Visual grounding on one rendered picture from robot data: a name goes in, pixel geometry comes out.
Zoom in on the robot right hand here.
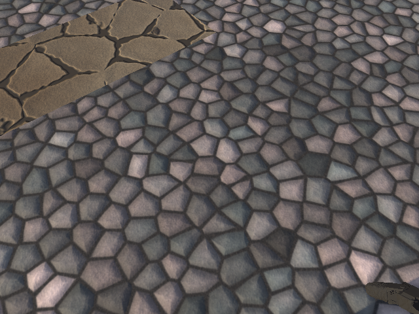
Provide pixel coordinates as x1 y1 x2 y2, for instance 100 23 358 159
365 282 419 314

